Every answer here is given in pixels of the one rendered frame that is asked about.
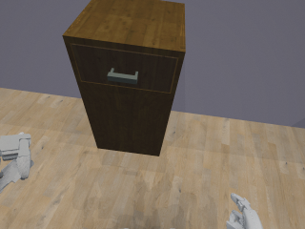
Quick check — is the cabinet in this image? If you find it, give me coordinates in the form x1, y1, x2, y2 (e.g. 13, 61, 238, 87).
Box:
62, 0, 186, 156

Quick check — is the handle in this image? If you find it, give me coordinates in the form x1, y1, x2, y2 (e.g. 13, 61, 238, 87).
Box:
107, 68, 138, 85

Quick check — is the right robot hand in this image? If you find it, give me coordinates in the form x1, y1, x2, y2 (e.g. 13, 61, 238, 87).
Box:
226, 193, 263, 229

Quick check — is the left robot hand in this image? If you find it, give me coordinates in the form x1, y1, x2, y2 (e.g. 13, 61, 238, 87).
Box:
0, 132, 34, 194

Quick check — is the drawer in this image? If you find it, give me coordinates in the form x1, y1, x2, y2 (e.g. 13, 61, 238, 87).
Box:
71, 43, 177, 93

